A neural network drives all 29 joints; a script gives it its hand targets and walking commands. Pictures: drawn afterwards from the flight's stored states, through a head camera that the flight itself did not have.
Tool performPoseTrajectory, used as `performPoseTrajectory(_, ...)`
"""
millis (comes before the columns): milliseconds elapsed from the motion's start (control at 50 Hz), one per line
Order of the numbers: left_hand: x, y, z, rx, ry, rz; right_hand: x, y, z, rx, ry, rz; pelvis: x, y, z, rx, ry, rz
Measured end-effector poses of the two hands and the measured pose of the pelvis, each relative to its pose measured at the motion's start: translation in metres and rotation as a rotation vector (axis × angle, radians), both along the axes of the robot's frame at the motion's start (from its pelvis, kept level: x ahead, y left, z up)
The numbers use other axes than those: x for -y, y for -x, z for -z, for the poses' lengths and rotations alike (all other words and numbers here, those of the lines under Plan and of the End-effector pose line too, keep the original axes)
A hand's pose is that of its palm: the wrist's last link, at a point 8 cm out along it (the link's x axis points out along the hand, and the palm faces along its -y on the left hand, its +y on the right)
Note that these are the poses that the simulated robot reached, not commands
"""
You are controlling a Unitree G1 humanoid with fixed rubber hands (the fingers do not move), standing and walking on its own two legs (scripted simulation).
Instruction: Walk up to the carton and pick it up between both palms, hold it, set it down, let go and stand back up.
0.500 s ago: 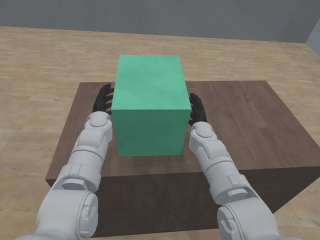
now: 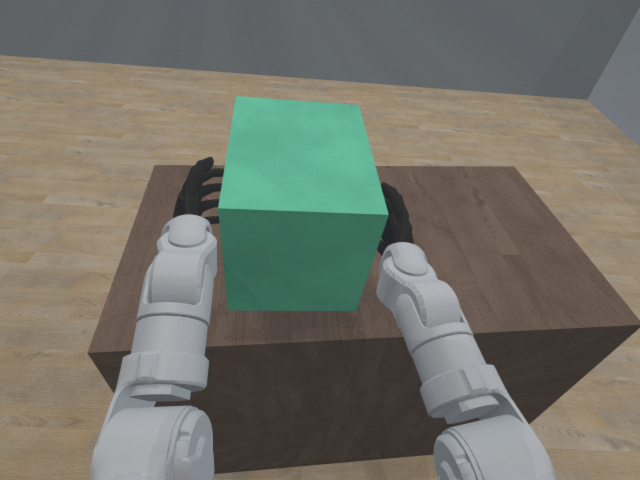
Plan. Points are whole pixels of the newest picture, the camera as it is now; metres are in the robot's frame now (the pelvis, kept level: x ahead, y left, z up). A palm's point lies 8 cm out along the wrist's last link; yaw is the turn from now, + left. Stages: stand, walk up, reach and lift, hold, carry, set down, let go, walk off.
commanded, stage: reach and lift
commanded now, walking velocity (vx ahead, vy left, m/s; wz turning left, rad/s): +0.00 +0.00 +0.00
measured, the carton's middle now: (296, 203) +0.41 -0.01 +0.16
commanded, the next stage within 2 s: hold in 0.62 s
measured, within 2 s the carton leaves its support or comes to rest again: neither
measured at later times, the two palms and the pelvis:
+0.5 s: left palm (191, 219) +0.40 +0.12 +0.16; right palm (393, 241) +0.36 -0.13 +0.13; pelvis +0.00 +0.00 +0.00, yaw +0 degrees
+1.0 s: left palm (177, 215) +0.38 +0.13 +0.17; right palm (387, 238) +0.36 -0.12 +0.15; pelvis +0.01 +0.01 +0.00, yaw +0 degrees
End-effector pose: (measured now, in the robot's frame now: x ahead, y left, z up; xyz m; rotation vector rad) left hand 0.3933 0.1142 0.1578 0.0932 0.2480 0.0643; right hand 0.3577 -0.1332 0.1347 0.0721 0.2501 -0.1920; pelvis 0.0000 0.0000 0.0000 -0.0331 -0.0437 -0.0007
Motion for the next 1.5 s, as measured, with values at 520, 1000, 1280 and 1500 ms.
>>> performPoseTrajectory(520,-0.002,-0.002,-0.001,0.009,-0.004,-0.015,-0.001,-0.007,-0.001,0.020,-0.004,-0.018,-0.002,-0.005,-0.001,0.022,0.004,0.003)
performPoseTrajectory(1000,-0.013,0.009,-0.016,0.034,-0.011,-0.033,-0.012,-0.001,-0.011,0.049,-0.013,-0.037,-0.007,-0.007,-0.001,0.068,0.007,0.009)
performPoseTrajectory(1280,-0.021,0.017,-0.032,0.028,-0.006,-0.058,-0.020,0.001,-0.025,0.047,-0.022,-0.050,-0.004,0.003,-0.001,0.082,-0.001,0.009)
performPoseTrajectory(1500,-0.017,0.010,-0.034,0.038,0.002,-0.054,-0.016,-0.005,-0.028,0.061,-0.032,-0.046,0.002,0.002,-0.001,0.080,-0.002,0.001)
